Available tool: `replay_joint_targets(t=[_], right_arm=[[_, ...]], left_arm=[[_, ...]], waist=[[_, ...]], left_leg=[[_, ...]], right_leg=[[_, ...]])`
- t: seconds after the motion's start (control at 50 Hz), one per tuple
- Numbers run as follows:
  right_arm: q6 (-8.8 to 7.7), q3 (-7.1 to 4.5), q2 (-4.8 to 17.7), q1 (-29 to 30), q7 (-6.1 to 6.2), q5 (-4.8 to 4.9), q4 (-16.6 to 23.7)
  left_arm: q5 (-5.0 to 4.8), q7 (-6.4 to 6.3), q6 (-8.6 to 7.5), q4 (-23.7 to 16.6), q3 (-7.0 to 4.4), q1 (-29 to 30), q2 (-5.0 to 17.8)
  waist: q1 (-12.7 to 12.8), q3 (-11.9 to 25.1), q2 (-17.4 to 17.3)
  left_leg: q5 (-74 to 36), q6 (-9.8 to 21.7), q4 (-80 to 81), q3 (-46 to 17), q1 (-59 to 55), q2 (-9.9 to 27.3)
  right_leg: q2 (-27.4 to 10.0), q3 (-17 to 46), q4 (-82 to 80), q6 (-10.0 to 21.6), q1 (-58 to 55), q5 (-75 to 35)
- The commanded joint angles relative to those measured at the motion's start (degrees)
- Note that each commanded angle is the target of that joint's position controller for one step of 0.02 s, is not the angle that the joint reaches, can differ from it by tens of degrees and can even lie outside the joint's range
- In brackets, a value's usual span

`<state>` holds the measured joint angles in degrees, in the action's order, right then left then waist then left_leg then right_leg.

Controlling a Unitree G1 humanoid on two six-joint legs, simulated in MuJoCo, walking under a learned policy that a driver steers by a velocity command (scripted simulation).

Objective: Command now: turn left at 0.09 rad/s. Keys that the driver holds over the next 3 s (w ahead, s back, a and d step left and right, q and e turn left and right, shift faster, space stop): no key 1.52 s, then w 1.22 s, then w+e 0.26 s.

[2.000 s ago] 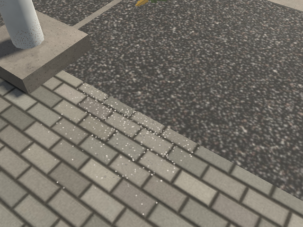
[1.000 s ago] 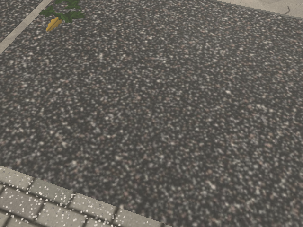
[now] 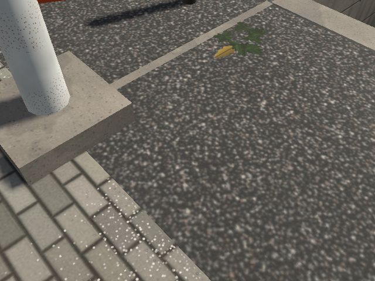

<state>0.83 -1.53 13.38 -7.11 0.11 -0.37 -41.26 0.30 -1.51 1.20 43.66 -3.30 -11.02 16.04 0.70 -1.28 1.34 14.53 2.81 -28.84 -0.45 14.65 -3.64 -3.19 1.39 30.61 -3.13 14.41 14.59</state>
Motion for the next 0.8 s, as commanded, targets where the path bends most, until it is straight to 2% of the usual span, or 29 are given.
replay_joint_targets(t=[0.02, 0.04, 0.06, 0.08, 0.14, 0.24, 0.34, 0.56, 0.8], right_arm=[[-1.64, -1.46, 6.6, -2.8, -0.45, -1.02, 1.3], [-1.76, -1.58, 6.3, -3.3, -0.55, -0.92, 0.9], [-1.54, -1.74, 7.8, -0.3, -0.37, -0.94, 0.6], [-1.20, -1.89, 7.6, 1.1, -0.11, -0.62, 0.7], [-0.16, -1.84, 6.7, 0.3, 0.40, -0.52, -0.3], [-0.36, -1.96, 6.0, -1.0, 0.68, -0.23, -2.9], [-0.44, -2.15, 6.1, -2.1, 1.11, -0.08, -5.8], [-0.39, -2.17, 6.4, -3.0, 1.87, 0.16, -11.8], [-0.42, -1.76, 5.8, -3.5, 2.15, 0.28, -16.7]], left_arm=[[0.94, -0.15, -1.29, -2.9, -1.73, -1.4, 9.6], [0.23, 0.18, -1.37, -1.8, -1.99, 0.2, 9.4], [0.24, 0.63, -1.68, -2.5, -1.36, 1.2, 6.5], [0.70, 0.70, -2.00, -2.1, -0.96, 1.5, 5.4], [0.66, 0.60, -2.97, -1.1, -0.51, 0.7, 4.9], [0.42, -0.02, -2.86, 0.2, -0.16, 0.0, 4.8], [0.28, -0.17, -2.79, 2.0, 0.10, -0.1, 4.5], [0.10, -0.24, -2.59, 7.2, 0.47, -0.5, 3.7], [-0.02, -0.62, -2.34, 12.0, 0.94, -1.8, 3.4]], waist=[[-2.3, 4.9, 1.2], [-3.5, 4.6, 6.1], [-1.3, 3.1, 4.1], [-1.0, 2.7, 3.6], [-0.9, 1.7, 2.8], [-0.5, 1.4, -0.2], [-0.6, 1.2, -1.6], [-0.8, 0.5, -1.3], [-0.8, -0.2, -1.3]], left_leg=[[-2.2, 2.1, 5.5, -8.9, 2.9, 7.9], [0.3, 0.0, 6.0, -5.0, 0.1, 4.8], [0.0, -1.0, 4.6, -4.5, -1.9, 4.5], [-0.8, -0.8, 3.9, -4.4, -2.5, 4.6], [-3.7, 0.0, 4.0, -5.1, -2.1, 5.2], [-5.4, -0.6, 4.1, -4.9, -1.9, 5.2], [-7.3, -1.1, 4.1, -4.7, -2.9, 5.2], [-9.2, -1.4, 4.5, -4.1, -4.5, 5.2], [-8.8, -1.6, 5.2, -3.3, -4.5, 4.9]], right_leg=[[-5.4, 4.8, -6.0, 3.2, -11.2, -21.9], [-4.6, 4.2, -5.1, 5.3, -5.8, -12.2], [-3.2, 3.7, -6.4, 5.2, -2.4, -6.2], [-2.7, 3.3, -7.0, 4.3, -1.2, -4.5], [-1.8, 2.3, -6.5, 3.1, -1.3, -5.4], [-1.1, 1.9, -5.9, 3.3, -2.1, -5.7], [-0.6, 1.5, -6.1, 3.4, -2.4, -6.4], [0.5, 0.6, -7.1, 3.5, -2.6, -7.1], [1.2, 0.2, -7.9, 3.6, -2.6, -6.5]])
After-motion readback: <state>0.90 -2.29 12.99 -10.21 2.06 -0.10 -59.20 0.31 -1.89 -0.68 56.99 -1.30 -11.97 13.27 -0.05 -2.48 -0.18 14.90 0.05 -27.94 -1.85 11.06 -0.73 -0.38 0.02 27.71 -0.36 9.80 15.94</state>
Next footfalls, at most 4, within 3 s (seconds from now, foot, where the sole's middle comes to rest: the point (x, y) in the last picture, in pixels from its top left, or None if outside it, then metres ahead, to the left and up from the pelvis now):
2.22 right None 0.44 -0.14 -0.77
2.78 left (171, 215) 0.75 0.10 -0.77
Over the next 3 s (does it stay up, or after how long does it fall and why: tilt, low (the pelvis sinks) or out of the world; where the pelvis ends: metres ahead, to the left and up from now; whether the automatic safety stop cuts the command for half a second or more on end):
stays up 0.69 0.01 0.01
